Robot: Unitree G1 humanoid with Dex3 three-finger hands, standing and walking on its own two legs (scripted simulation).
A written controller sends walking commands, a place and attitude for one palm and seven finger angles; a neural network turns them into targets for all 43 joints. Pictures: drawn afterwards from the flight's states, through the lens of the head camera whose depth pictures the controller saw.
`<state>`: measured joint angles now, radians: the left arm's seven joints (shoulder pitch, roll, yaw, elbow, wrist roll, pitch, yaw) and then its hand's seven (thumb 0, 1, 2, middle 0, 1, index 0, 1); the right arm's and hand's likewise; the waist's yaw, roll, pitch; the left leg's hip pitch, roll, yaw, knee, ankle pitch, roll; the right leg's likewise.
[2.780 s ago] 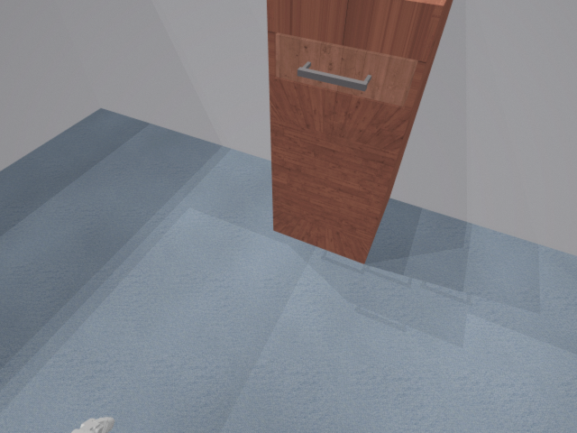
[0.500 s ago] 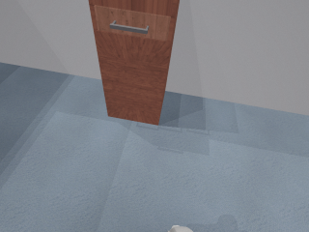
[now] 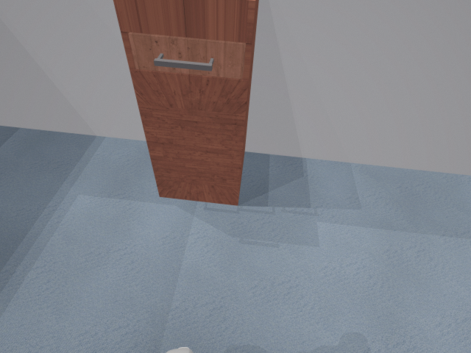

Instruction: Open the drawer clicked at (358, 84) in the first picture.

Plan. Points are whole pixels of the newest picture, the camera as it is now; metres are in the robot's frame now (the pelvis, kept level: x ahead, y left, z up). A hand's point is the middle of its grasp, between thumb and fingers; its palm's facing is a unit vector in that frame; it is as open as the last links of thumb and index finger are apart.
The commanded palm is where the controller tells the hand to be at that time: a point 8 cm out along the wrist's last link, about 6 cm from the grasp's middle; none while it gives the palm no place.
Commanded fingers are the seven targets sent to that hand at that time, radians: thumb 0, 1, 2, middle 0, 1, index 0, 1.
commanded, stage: take the last steps up to it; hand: left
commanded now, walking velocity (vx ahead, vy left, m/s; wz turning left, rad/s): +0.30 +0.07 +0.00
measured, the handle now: (184, 61) +0.97 +0.24 +0.04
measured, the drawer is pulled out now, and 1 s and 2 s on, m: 0.00 0.00 0.00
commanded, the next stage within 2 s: come to a stop and stand still in 0.98 s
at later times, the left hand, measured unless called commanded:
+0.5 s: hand (136, 301) +0.25 +0.22 -0.16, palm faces -0.03 -0.98 -0.18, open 7.4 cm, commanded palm none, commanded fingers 0.00 0.90 0.90 -0.20 -0.30 -0.20 -0.30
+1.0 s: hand (135, 283) +0.30 +0.25 -0.20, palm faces +0.06 -0.99 -0.15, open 7.3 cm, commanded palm none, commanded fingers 0.00 0.90 0.90 -0.20 -0.30 -0.20 -0.30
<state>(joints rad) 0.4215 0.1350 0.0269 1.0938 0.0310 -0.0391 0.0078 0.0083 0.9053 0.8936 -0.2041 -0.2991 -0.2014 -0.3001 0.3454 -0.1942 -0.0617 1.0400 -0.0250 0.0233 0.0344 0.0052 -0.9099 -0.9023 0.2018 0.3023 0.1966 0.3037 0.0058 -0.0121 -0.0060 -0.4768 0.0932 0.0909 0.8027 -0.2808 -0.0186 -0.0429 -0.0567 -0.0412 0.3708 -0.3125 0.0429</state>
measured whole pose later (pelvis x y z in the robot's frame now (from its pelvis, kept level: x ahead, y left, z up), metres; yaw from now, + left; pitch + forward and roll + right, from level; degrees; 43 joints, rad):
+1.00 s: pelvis +0.36 +0.08 -0.02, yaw -2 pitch -1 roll -1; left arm 0.38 0.18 0.05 1.13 0.02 -0.02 0.00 0.00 0.92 0.89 -0.20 -0.30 -0.20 -0.30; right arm 0.16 -0.18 -0.05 0.99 -0.04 -0.06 0.01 0.00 -0.91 -0.90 0.20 0.30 0.19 0.30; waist 0.03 -0.04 0.05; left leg -0.38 0.09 0.16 0.64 -0.22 0.03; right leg -0.16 -0.08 -0.11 0.74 -0.48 0.00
